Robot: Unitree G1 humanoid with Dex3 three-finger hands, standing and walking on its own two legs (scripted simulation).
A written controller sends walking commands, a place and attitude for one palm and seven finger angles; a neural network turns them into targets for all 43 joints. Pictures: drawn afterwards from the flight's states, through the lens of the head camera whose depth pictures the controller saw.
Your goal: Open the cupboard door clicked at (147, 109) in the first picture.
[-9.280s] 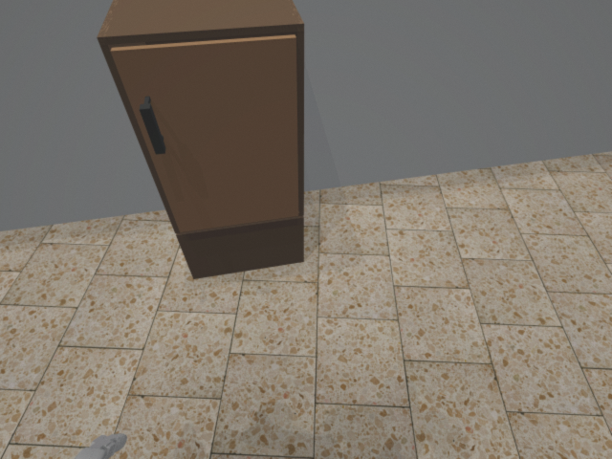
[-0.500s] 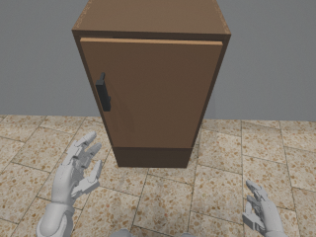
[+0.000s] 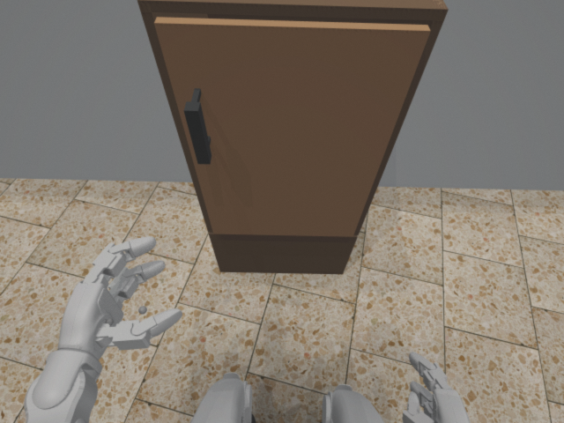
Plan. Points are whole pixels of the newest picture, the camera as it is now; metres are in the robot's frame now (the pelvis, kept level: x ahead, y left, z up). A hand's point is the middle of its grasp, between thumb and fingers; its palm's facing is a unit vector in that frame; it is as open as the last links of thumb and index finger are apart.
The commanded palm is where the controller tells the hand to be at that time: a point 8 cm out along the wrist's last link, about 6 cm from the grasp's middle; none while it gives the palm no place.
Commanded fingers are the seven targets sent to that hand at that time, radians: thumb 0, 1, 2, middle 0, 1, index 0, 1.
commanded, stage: raise the hand with hooked fingers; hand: left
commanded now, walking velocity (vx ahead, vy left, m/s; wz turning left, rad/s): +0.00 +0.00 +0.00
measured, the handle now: (200, 127) +0.59 +0.18 +0.04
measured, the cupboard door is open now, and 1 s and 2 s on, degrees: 0 0 0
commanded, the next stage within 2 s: move the hooked fingers beside the handle in 1.26 s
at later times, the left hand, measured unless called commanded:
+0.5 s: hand (84, 273) +0.29 +0.27 +0.06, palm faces +0.06 -1.00 -0.07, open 13.7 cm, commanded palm +0.26 +0.32 +0.06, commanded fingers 0.00 -0.50 0.30 -0.30 -1.20 -0.30 -1.20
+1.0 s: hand (84, 252) +0.32 +0.28 +0.07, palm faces -0.01 -1.00 -0.06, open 13.9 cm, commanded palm +0.29 +0.33 +0.07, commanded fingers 0.00 -0.50 0.30 -0.30 -1.20 -0.30 -1.20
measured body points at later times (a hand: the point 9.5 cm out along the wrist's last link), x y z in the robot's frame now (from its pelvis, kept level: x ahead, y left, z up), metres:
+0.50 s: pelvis +0.02 +0.02 +0.01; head +0.10 +0.04 +0.45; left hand +0.28 +0.33 +0.06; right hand +0.21 -0.21 -0.06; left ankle +0.06 +0.10 -0.65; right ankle +0.04 -0.11 -0.65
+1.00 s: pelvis +0.03 +0.01 +0.02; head +0.11 +0.02 +0.46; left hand +0.31 +0.33 +0.07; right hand +0.18 -0.25 -0.07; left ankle +0.06 +0.10 -0.65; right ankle +0.04 -0.11 -0.65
